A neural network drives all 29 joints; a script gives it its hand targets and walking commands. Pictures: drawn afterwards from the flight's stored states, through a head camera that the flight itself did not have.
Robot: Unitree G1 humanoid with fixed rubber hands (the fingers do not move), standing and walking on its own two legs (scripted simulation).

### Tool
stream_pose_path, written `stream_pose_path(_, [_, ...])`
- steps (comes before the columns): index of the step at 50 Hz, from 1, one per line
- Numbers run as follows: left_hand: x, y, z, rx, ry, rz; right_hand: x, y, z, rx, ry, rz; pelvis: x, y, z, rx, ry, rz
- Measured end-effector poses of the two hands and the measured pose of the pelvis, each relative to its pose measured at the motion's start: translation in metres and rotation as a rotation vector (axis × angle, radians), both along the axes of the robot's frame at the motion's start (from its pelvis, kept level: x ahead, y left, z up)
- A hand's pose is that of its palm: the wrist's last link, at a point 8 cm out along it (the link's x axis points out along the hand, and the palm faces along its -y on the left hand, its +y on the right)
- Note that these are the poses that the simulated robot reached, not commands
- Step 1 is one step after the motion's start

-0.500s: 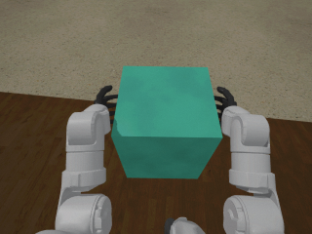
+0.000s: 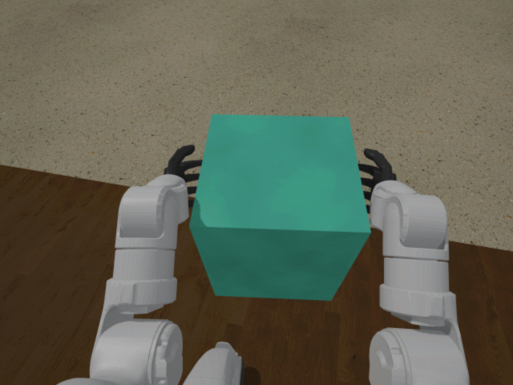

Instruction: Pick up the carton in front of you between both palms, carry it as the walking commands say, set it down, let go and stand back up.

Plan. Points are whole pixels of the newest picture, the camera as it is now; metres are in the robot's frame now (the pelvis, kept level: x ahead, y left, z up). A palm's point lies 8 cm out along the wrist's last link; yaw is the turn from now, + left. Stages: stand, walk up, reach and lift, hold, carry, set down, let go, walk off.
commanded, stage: carry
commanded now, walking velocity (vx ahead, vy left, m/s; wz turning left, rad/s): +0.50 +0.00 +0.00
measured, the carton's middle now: (276, 214) +0.37 +0.02 +0.04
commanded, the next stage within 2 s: none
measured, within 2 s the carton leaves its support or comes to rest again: neither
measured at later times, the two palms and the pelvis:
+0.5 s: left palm (219, 87) +0.68 +0.16 +0.07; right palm (358, 91) +0.67 -0.14 +0.08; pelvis +0.31 +0.03 -0.03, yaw +0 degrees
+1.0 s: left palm (236, 43) +0.97 +0.16 +0.03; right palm (341, 43) +0.99 -0.14 +0.03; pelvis +0.62 +0.00 -0.07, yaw +1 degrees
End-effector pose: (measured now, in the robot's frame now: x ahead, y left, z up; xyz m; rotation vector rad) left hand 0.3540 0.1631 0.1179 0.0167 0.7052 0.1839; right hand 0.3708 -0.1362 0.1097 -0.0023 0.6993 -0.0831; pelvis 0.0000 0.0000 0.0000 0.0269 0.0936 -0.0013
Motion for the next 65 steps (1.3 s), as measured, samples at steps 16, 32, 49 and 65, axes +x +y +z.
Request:
stream_pose_path(16, [0.220, 0.000, -0.054, -0.029, 0.111, -0.123, 0.184, 0.000, -0.043, -0.055, 0.112, -0.098, 0.205, 0.035, -0.036, -0.050, -0.015, -0.012])
stream_pose_path(32, [0.433, -0.020, -0.051, -0.037, -0.036, -0.071, 0.410, -0.021, -0.042, -0.033, -0.035, -0.074, 0.425, 0.007, -0.073, -0.003, -0.018, 0.029])
stream_pose_path(49, [0.598, -0.001, -0.090, -0.008, 0.059, 0.017, 0.604, 0.000, -0.087, -0.009, 0.060, 0.019, 0.603, -0.006, -0.070, 0.002, -0.002, 0.011])
stream_pose_path(65, [0.830, 0.021, -0.118, -0.032, 0.056, -0.089, 0.807, 0.020, -0.105, -0.067, 0.057, -0.059, 0.820, 0.037, -0.121, -0.038, -0.022, -0.008])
